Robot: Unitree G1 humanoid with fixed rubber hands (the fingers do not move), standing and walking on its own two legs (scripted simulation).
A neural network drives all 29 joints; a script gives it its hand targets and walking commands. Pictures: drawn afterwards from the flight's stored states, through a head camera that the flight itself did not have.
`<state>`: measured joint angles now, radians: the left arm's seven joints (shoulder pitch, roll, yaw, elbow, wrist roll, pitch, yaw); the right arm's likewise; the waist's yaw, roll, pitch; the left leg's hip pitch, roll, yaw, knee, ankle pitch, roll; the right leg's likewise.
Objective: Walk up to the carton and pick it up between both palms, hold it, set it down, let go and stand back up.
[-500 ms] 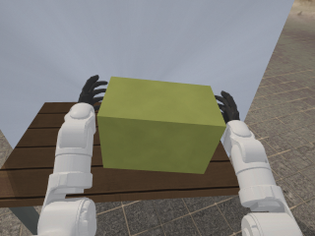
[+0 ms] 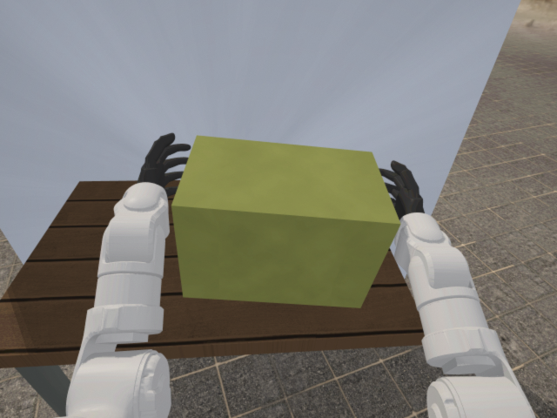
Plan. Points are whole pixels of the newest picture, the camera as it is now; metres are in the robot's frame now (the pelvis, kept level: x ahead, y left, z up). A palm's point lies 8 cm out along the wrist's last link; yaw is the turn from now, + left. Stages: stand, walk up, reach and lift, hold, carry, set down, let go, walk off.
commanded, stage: hold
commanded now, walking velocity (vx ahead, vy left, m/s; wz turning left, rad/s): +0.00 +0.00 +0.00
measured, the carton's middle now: (279, 222) +0.36 +0.02 +0.14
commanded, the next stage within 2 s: none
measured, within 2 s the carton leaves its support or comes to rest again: neither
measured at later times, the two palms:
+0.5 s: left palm (154, 188) +0.35 +0.20 +0.20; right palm (406, 215) +0.35 -0.16 +0.17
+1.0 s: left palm (154, 189) +0.35 +0.19 +0.20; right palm (406, 215) +0.35 -0.16 +0.17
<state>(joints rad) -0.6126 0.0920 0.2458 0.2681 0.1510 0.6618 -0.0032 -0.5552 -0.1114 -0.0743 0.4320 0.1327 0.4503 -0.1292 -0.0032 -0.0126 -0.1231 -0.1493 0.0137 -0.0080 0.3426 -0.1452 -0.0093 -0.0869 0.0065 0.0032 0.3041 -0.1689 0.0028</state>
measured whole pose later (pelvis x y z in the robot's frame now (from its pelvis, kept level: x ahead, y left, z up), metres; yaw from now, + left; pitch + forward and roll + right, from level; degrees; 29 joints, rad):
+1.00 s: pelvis +0.00 +0.00 +0.00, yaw +0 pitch -3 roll -1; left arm -0.61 0.09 0.25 0.27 0.15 0.66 -0.01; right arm -0.56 -0.11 -0.07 0.43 0.13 0.45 -0.13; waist 0.00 -0.01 -0.12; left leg -0.15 0.01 -0.01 0.34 -0.15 -0.01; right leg -0.09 0.01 0.00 0.30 -0.17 0.00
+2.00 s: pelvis +0.00 +0.00 +0.00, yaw +0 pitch -3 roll -1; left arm -0.61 0.09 0.25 0.27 0.15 0.66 -0.01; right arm -0.56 -0.11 -0.07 0.43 0.13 0.45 -0.13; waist 0.00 -0.01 -0.12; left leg -0.15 0.01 -0.01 0.34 -0.15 -0.01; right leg -0.09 0.01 0.00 0.30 -0.17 0.00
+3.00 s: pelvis +0.00 +0.00 +0.00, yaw +0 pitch -3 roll -1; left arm -0.61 0.09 0.25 0.27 0.15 0.66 -0.01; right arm -0.56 -0.11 -0.07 0.43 0.13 0.45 -0.14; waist 0.00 -0.01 -0.12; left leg -0.15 0.01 -0.01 0.34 -0.15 -0.01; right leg -0.09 0.01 0.00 0.30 -0.17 0.00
